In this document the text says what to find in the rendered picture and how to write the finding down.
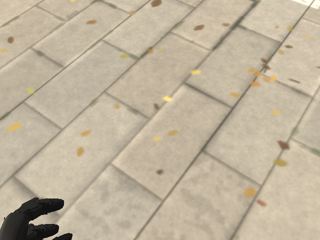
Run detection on left robot hand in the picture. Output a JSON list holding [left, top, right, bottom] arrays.
[[0, 197, 73, 240]]

